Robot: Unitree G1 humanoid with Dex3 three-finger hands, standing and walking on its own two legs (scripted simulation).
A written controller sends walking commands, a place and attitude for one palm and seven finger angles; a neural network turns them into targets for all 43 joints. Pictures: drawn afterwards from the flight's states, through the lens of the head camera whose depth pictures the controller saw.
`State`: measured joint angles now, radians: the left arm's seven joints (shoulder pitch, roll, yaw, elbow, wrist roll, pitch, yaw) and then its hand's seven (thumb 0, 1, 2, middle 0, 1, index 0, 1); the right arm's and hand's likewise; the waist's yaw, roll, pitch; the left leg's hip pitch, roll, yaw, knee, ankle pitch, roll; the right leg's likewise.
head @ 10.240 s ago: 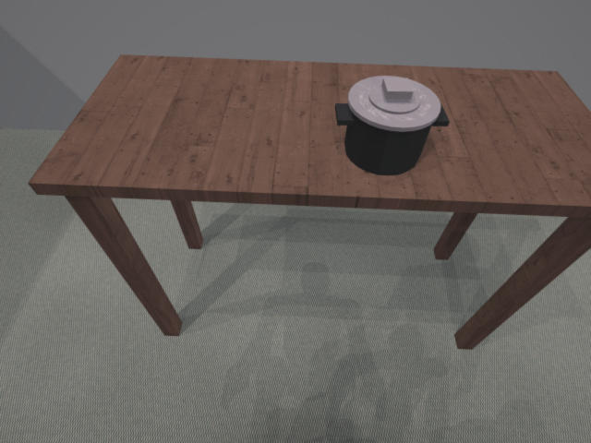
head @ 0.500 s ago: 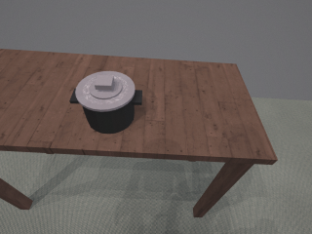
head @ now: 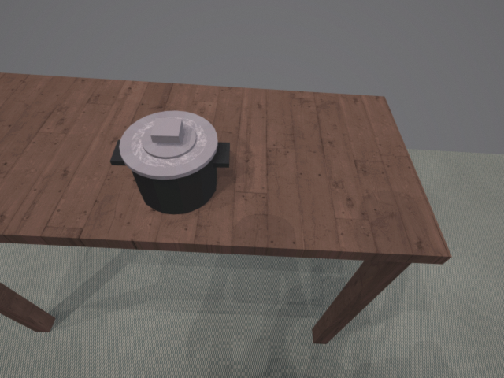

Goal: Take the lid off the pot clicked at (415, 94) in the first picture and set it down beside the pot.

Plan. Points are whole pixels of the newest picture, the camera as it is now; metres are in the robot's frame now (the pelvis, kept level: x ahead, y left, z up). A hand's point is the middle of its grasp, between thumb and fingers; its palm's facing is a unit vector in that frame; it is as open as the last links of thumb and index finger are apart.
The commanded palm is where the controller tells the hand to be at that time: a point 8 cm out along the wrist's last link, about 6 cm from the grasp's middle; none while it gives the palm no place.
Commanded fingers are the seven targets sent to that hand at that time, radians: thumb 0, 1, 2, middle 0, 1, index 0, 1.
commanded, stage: look again from close up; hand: left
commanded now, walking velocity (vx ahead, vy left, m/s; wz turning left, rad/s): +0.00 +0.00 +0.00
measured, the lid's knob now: (167, 130) +0.45 +0.17 +0.14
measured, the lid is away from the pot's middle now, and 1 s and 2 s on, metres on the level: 0.00 0.00 0.00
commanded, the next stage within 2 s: lift the closed hand beside the body in 0.40 s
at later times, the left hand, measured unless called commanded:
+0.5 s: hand out of the picture -0.04 +0.17 -0.18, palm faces +0.02 -0.99 -0.14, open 7.4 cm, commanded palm +0.08 +0.22 -0.07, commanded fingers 0.00 0.90 0.90 -0.24 -0.35 -0.24 -0.35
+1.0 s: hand out of the picture +0.08 +0.20 +0.00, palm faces +0.23 -0.94 -0.25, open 3.6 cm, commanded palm +0.03 +0.25 +0.04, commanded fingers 0.00 0.90 0.90 -1.30 -1.50 -1.30 -1.50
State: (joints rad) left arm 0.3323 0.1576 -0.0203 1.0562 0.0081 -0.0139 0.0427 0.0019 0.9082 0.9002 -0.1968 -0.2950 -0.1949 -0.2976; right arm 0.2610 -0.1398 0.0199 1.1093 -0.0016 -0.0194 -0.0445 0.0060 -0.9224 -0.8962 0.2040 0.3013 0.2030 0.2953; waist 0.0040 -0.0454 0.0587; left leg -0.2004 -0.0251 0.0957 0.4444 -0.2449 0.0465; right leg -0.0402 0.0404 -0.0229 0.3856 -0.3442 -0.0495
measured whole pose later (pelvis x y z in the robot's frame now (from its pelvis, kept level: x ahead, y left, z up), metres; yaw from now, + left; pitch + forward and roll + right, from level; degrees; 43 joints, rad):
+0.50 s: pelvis -0.01 +0.01 +0.00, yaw +0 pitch -1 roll +0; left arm 0.34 0.14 -0.02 1.07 0.01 -0.01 0.04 0.00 0.91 0.90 -0.20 -0.29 -0.19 -0.30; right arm 0.27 -0.13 0.02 1.12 0.00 -0.02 -0.05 0.01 -0.93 -0.90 0.20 0.30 0.20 0.30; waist 0.01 -0.05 0.07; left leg -0.20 -0.04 0.10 0.43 -0.22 0.06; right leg -0.04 0.03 -0.03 0.37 -0.32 -0.04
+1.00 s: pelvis -0.06 -0.01 +0.00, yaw +3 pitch -3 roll -1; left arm 0.60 0.23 0.05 -0.06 -0.04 -0.08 0.04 0.01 0.91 0.90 -0.92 -1.09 -0.92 -1.09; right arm 0.13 -0.24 0.01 0.49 0.01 -0.09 -0.05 0.01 -0.90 -0.90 0.20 0.30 0.20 0.30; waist 0.05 0.02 0.01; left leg -0.22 -0.02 0.04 0.42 -0.14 0.04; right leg -0.05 0.06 -0.08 0.37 -0.27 -0.06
